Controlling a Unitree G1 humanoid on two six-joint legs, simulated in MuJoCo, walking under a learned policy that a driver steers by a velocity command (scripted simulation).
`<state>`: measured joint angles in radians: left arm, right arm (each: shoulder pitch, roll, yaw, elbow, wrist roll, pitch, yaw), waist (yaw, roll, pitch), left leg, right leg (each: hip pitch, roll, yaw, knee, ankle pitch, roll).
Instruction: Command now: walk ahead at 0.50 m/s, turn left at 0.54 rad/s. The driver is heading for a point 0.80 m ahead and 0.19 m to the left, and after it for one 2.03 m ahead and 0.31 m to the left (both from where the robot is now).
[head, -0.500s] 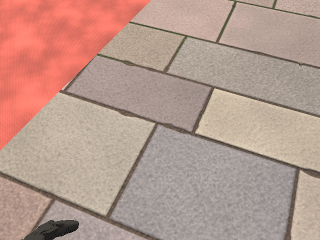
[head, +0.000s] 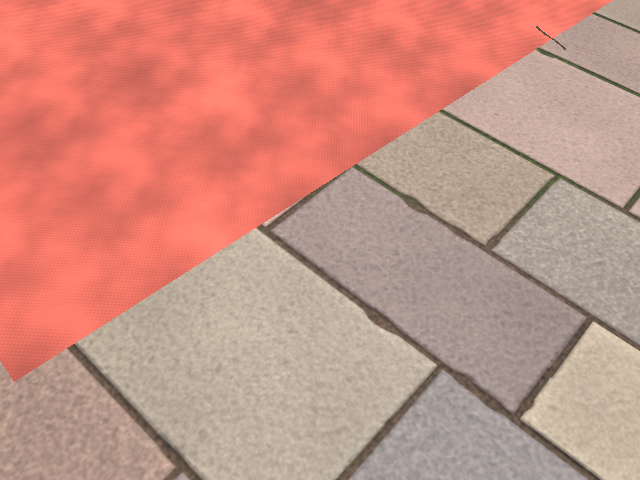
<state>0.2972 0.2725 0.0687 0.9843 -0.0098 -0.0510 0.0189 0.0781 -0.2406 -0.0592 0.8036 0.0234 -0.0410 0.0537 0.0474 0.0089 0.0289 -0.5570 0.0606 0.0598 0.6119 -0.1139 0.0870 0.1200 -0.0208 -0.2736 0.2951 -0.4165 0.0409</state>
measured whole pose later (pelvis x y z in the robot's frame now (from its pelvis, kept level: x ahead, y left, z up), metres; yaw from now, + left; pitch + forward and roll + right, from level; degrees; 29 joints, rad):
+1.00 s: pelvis +0.54 +0.12 +0.01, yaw +34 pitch +2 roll -2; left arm 0.33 0.30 0.07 0.92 -0.02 -0.07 -0.01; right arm 0.06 -0.26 -0.05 0.61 0.02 -0.03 0.04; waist 0.10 0.02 0.04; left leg -0.58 0.06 0.02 0.60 -0.10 0.07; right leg 0.10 -0.03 -0.23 0.25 -0.37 0.04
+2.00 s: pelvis +0.75 +0.29 +0.01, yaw +7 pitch +3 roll +0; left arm 0.13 0.32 0.09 0.67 -0.01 0.05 0.03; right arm 0.16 -0.28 -0.08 0.79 -0.02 -0.01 -0.02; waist 0.01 -0.04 0.02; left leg -0.32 -0.03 -0.06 0.52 -0.25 0.00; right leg -0.45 0.11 0.19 0.67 -0.35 -0.01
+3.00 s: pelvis +0.77 +0.27 +0.01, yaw -16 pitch -1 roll +0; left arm 0.19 0.25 0.03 0.74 0.02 0.03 0.01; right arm 0.17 -0.24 -0.03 0.76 -0.02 -0.03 0.00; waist 0.00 -0.02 0.03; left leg -0.23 0.01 0.00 0.53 -0.29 -0.01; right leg -0.23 0.05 0.10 0.52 -0.28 0.00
